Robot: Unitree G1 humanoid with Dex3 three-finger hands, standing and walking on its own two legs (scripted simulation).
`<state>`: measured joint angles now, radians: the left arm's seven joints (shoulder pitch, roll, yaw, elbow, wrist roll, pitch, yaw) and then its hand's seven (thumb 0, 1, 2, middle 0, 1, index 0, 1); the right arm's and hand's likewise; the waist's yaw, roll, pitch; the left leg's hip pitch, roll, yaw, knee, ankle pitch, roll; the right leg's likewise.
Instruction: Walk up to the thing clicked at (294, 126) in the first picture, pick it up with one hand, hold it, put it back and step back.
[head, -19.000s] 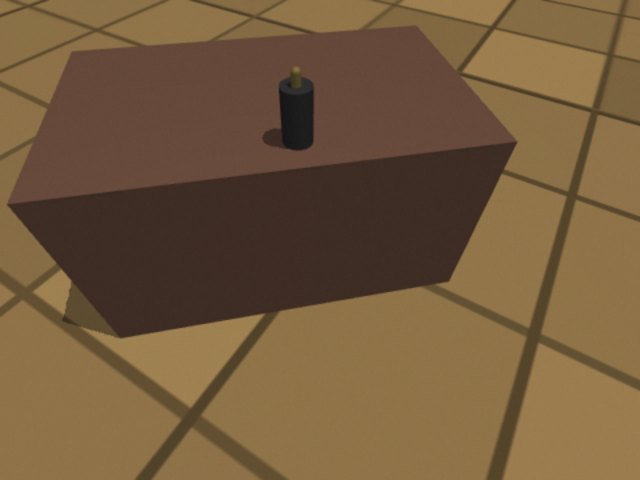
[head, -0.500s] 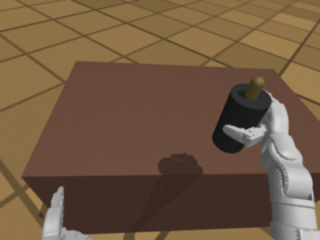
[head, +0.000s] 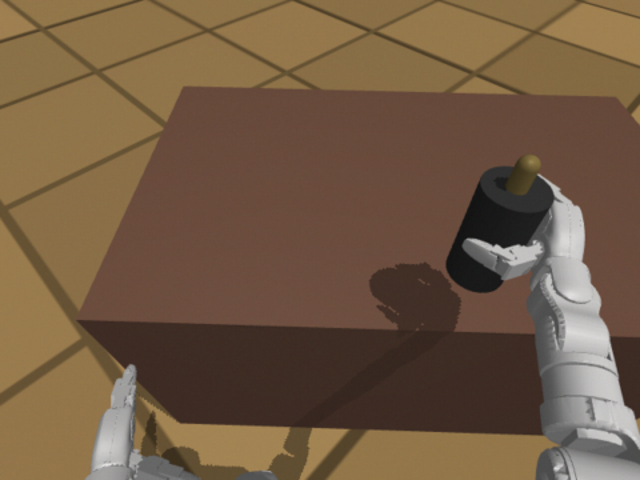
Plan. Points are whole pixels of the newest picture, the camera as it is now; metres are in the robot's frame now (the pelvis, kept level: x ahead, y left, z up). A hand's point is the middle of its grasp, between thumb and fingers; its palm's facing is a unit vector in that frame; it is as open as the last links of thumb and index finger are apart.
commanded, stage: crouch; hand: right
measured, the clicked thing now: (499, 221) +0.40 -0.18 +0.12
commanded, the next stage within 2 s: lower in 0.64 s
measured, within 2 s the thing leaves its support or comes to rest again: rests again in 1.54 s
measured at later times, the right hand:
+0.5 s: hand (497, 225) +0.43 -0.21 +0.07, palm faces +0.21 +0.98 -0.02, open 11.1 cm
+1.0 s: hand (490, 237) +0.45 -0.22 +0.02, palm faces +0.20 +0.98 -0.01, open 11.1 cm
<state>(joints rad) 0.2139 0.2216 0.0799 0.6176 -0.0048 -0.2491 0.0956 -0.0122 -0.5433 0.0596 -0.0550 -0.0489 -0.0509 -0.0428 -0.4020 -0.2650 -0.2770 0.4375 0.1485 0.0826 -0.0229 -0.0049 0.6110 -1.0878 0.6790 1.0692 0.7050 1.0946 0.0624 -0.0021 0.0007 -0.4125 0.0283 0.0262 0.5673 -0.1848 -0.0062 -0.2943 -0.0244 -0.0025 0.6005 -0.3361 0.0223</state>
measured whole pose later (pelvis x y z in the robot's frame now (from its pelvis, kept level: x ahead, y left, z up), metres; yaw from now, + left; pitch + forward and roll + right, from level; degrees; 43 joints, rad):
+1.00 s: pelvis -0.01 -0.01 -0.03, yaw +0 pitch +13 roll +0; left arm 0.28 0.23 0.04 0.37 0.02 -0.16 0.05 -0.01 -0.55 0.06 -0.06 -0.05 -0.05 -0.05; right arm -0.66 -0.39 -0.40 1.02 0.09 -0.34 0.07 0.00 0.61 -1.09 0.68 1.07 0.70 1.09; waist 0.14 0.03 -0.07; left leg -0.76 0.03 0.02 0.78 -0.24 -0.01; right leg -0.65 -0.03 0.00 0.85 -0.43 0.01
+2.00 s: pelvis -0.01 -0.01 -0.07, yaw +0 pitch +19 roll +1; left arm 0.38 0.26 0.04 0.11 0.05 -0.13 0.02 -0.01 -0.52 0.04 -0.06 -0.05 -0.06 -0.04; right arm -0.70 -0.43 -0.46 1.06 0.06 -0.44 0.08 -0.01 0.56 -0.93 0.75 0.93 0.78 0.95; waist 0.17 0.03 -0.10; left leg -1.00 0.03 0.03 1.00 -0.33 -0.01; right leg -0.90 -0.03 0.02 1.10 -0.52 0.01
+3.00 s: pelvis +0.01 -0.01 -0.04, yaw +0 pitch +14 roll +1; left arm 0.35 0.26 0.02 0.28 -0.01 -0.06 0.05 -0.01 -0.55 0.06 -0.07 -0.05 -0.06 -0.05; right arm -0.75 -0.57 -0.44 1.04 0.09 -0.23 0.17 -0.01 0.52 -0.07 0.09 0.09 0.09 0.09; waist 0.11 -0.02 -0.12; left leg -0.78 0.03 0.03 0.83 -0.30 -0.02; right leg -0.68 -0.02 0.02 0.92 -0.48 0.01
